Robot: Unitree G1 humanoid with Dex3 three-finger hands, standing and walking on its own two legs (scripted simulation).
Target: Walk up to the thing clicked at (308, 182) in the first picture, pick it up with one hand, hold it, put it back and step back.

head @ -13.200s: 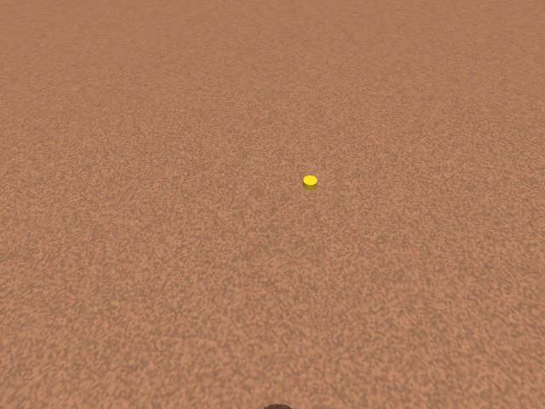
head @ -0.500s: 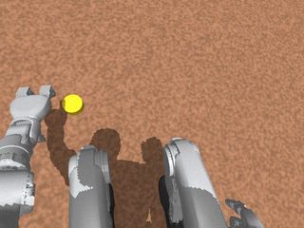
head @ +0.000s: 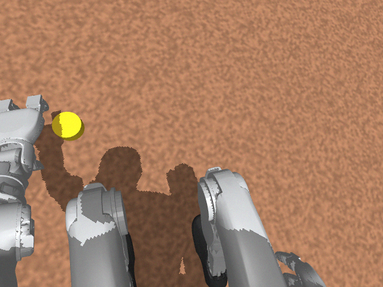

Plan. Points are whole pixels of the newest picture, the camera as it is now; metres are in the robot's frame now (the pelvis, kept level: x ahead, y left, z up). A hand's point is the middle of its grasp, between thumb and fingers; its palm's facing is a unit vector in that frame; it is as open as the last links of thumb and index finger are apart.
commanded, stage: rise first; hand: left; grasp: from above
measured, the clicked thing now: (68, 126) +0.50 +0.28 -0.32
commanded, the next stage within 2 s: approach in 1.98 s
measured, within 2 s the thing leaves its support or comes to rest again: neither
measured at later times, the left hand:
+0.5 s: hand (36, 140) +0.43 +0.31 -0.20, palm faces -0.44 -0.09 -0.89, open 14.0 cm
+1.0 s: hand (35, 133) +0.45 +0.31 -0.20, palm faces -0.45 -0.09 -0.89, open 13.9 cm
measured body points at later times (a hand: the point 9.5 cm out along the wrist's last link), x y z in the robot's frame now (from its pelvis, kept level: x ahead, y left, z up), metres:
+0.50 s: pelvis +0.00 +0.00 -0.02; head +0.24 +0.08 +0.36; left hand +0.45 +0.31 -0.15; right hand +0.07 -0.27 -0.12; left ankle +0.08 +0.13 -0.30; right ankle +0.09 -0.11 -0.30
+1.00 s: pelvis +0.00 +0.00 -0.02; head +0.24 +0.09 +0.35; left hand +0.47 +0.31 -0.15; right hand +0.05 -0.26 -0.12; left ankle +0.08 +0.13 -0.30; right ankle +0.09 -0.11 -0.30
